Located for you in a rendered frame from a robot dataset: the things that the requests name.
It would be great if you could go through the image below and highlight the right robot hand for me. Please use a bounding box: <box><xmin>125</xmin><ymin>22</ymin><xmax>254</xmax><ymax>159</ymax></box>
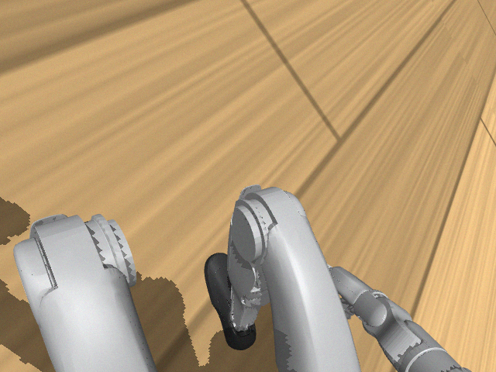
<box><xmin>327</xmin><ymin>264</ymin><xmax>373</xmax><ymax>319</ymax></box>

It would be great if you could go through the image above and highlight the right robot arm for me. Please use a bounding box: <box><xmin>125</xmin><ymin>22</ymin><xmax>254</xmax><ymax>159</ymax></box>
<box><xmin>353</xmin><ymin>290</ymin><xmax>471</xmax><ymax>372</ymax></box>

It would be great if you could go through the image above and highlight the right robot foot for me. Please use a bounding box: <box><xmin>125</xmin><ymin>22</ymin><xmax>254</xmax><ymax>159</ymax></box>
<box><xmin>205</xmin><ymin>253</ymin><xmax>256</xmax><ymax>350</ymax></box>

